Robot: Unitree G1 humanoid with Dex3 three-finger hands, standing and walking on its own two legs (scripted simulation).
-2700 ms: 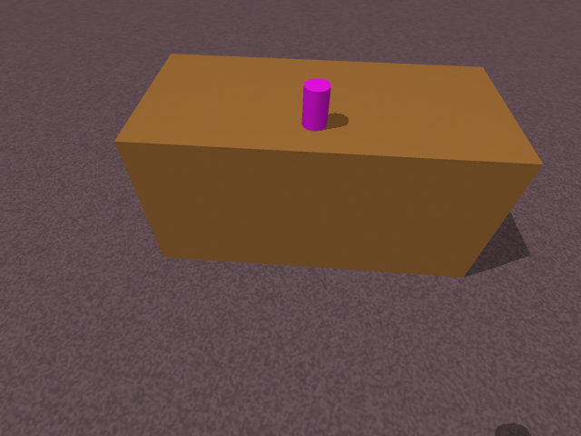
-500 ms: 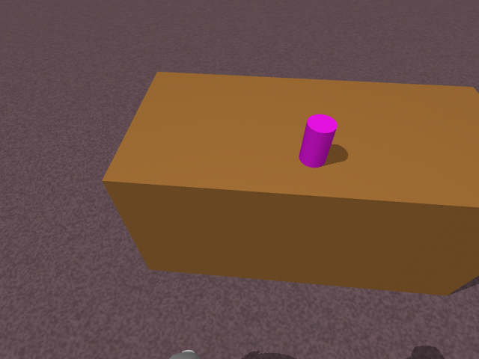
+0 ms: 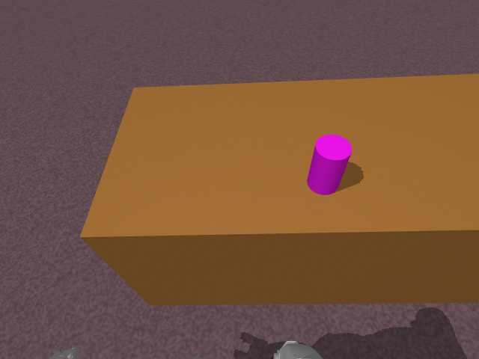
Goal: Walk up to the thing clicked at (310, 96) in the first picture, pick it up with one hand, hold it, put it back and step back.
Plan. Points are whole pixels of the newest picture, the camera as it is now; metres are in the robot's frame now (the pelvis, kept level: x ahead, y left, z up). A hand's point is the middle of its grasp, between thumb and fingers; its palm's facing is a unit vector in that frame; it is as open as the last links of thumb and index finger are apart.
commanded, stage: walk up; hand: right
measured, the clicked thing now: (327, 166) +0.54 -0.22 -0.08
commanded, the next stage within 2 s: stand in 1.48 s
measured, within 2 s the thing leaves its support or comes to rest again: neither
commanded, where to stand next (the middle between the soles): +0.09 +0.01 m, yaw -1 degrees
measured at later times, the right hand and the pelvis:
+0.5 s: hand out of the picture +0.14 -0.23 -0.13, palm faces -0.07 +0.92 -0.39, open 7.4 cm; pelvis +0.05 +0.03 +0.01, yaw +0 degrees
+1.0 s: hand (370, 353) +0.15 -0.22 -0.13, palm faces -0.06 +0.94 -0.33, open 7.4 cm; pelvis +0.05 +0.03 +0.03, yaw +1 degrees
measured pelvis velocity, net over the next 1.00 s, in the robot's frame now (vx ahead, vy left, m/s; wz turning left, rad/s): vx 0.05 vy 0.03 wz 0.01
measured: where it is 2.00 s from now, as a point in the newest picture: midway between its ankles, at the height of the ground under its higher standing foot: outside the picture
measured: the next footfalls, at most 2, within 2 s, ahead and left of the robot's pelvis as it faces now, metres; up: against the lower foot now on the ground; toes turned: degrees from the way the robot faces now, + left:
left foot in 0.20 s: +0.11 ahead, +0.17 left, +0.00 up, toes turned +1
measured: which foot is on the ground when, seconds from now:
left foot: up 0.00-0.18, down 0.20-1.00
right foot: down 0.00-1.00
